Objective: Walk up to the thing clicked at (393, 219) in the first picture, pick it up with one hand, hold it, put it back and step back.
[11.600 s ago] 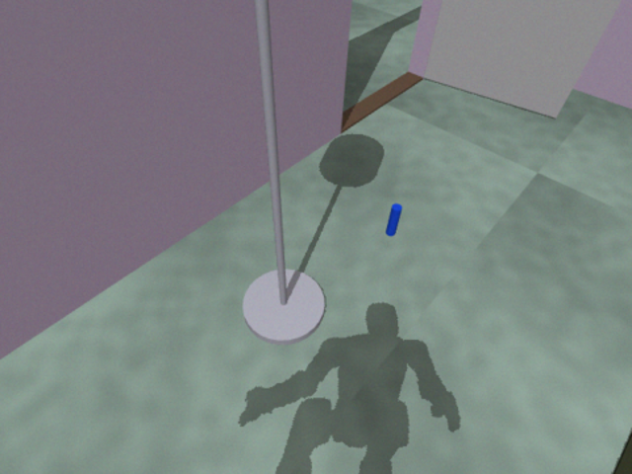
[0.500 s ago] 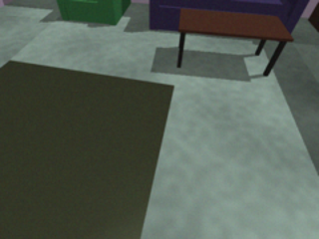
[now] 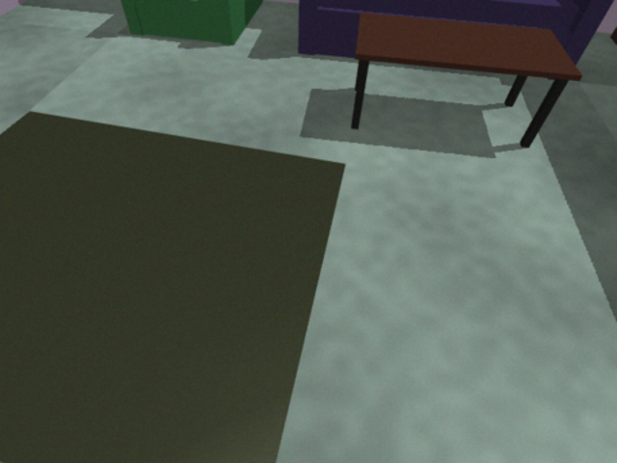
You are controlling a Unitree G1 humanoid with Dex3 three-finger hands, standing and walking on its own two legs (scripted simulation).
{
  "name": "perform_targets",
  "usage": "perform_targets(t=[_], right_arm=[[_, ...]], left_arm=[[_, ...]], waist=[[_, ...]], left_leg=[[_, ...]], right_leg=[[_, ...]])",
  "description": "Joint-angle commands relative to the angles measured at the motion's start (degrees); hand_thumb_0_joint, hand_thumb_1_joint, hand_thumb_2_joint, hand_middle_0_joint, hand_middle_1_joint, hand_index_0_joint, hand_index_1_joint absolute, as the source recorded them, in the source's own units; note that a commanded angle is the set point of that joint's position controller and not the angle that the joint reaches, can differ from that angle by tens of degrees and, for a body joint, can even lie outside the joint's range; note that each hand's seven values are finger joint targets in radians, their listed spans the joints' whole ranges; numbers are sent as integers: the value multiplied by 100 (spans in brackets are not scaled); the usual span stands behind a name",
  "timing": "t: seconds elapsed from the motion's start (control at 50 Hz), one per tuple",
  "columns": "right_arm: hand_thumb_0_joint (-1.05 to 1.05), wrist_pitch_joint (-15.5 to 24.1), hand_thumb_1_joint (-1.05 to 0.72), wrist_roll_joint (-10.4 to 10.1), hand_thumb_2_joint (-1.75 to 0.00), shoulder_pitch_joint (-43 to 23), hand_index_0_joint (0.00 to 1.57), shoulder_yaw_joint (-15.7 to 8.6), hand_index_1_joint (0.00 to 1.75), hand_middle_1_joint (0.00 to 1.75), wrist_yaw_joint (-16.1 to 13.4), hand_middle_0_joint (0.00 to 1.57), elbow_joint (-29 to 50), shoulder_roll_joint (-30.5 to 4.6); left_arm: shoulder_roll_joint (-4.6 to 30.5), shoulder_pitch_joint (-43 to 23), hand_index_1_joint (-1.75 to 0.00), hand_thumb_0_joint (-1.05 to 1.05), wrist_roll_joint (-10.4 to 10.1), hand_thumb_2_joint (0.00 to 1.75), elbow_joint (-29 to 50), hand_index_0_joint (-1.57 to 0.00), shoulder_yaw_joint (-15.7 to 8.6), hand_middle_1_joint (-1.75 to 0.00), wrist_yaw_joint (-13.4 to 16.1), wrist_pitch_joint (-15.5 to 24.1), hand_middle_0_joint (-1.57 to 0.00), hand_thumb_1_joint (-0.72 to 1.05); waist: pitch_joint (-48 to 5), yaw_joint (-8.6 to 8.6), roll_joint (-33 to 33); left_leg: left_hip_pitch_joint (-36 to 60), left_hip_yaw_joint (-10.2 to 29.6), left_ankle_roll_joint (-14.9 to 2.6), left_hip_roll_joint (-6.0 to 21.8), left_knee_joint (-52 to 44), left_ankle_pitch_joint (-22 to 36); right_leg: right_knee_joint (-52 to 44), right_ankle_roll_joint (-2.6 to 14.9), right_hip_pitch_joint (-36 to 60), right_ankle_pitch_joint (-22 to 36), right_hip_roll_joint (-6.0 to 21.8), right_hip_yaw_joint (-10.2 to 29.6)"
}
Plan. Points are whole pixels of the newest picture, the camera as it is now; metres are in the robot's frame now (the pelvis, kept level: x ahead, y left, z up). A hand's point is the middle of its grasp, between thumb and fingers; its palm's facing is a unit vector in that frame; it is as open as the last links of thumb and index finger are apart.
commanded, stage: walk up
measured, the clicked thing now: out of the picture -0.73 +1.10 -0.70
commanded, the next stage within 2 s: stand in 0.06 s
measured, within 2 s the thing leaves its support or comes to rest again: neither
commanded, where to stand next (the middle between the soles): +0.08 +0.00 m, yaw +1 degrees
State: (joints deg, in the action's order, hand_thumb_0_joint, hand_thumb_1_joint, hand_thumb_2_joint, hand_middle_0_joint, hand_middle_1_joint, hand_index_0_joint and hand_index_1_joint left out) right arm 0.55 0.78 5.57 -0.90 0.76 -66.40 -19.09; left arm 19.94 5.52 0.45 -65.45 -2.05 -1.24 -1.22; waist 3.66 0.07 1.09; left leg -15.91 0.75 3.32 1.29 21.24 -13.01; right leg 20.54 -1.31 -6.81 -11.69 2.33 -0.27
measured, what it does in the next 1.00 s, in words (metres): shifts its weight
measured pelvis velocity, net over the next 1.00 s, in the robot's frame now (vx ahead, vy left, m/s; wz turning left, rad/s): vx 0.07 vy -0.02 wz -0.02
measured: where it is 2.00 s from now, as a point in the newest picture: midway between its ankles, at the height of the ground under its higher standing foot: outside the picture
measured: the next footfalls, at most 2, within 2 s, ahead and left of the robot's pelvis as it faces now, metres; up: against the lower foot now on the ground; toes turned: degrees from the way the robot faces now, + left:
left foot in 1.62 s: +0.05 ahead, +0.05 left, +0.01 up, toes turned +35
right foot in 1.98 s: +0.20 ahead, -0.13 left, +0.00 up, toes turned +50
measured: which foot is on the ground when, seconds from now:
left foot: down 0.00-1.00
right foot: down 0.00-1.00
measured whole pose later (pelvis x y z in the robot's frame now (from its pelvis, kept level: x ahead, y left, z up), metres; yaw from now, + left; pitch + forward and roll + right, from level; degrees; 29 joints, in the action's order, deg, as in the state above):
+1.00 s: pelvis +0.07 -0.02 +0.00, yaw -1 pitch +0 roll +2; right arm 0.1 0.2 4.6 -0.5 0.5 -64.9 -19.8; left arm 20.5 7.0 0.4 -62.4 0.2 0.1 0.4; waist 3.8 0.0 1.1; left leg -13.5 0.1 3.5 2.2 22.5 -9.3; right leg 18.7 0.0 -2.7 -16.2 1.5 0.8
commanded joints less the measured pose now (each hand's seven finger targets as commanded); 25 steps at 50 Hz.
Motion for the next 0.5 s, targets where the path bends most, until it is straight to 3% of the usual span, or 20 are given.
perform_targets(t=[0.0,0.02,0.04,0.1,0.16,0.22,0.32,0.4,0.48], right_arm=[[0,110,-90,3,-90,-273,20,-203,30,30,-78,20,348,-1266],[0,103,-90,3,-90,-303,20,-200,30,30,-76,20,346,-1263],[0,88,-90,47,-90,-309,20,-255,30,30,-94,20,389,-1279],[0,73,-90,33,-90,-208,20,-255,30,30,-97,20,379,-1243],[0,39,-90,32,-90,-143,20,-293,30,30,-69,20,376,-1276],[0,66,-90,31,-90,-180,20,-282,30,30,-66,20,407,-1202],[0,61,-90,11,-90,-179,20,-297,30,30,-49,20,427,-1235],[0,75,-90,14,-90,-190,20,-282,30,30,-44,20,424,-1226],[0,72,-90,-2,-90,-199,20,-289,30,30,-46,20,415,-1248]], left_arm=[[1152,-316,-30,0,-15,90,374,-20,-215,-30,49,143,-20,90],[1157,-298,-30,0,-19,90,344,-20,-216,-30,52,141,-20,90],[1212,-213,-30,0,60,90,433,-20,-153,-30,80,175,-20,90],[1238,-258,-30,0,63,90,452,-20,-137,-30,97,177,-20,90],[1257,-185,-30,0,63,90,475,-20,-116,-30,97,177,-20,90],[1248,-227,-30,0,46,90,518,-20,-90,-30,116,216,-20,90],[1254,-184,-30,0,52,90,539,-20,-58,-30,119,218,-20,90],[1265,-182,-30,0,51,90,559,-20,-44,-30,131,248,-20,90],[1274,-103,-30,0,46,90,553,-20,-23,-30,131,250,-20,90]], waist=[[-596,32,-236],[-545,11,-229],[-526,-32,-72],[-488,21,-86],[-377,21,-75],[-515,32,-15],[-470,42,-29],[-447,44,-11],[-443,34,6]], left_leg=[[688,643,-333,562,-413,146],[578,681,-326,556,-451,87],[663,457,-337,474,-336,264],[715,434,-328,441,-346,212],[633,440,-351,426,-319,-164],[802,376,-348,441,-252,484],[750,408,-360,455,-307,221],[800,382,-366,482,-283,593],[791,393,-351,473,-291,457]], right_leg=[[-617,259,-404,-931,443,513],[-616,244,-331,-962,426,490],[-631,292,-404,-987,497,568],[-632,321,-576,-1218,505,579],[-710,310,-726,-1654,490,622],[-613,310,-627,-989,538,614],[-626,298,-630,-1159,505,581],[-581,280,-525,-685,533,569],[-630,275,-526,-792,520,570]])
